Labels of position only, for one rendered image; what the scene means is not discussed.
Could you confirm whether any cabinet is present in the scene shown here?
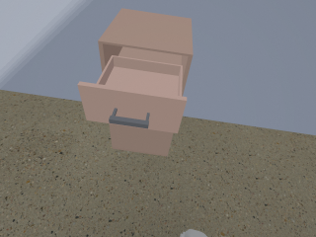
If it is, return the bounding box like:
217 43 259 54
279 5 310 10
98 8 194 157

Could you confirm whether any drawer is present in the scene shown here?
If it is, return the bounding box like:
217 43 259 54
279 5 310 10
77 55 187 133

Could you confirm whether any handle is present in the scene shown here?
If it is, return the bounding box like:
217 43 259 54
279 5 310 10
109 108 150 129

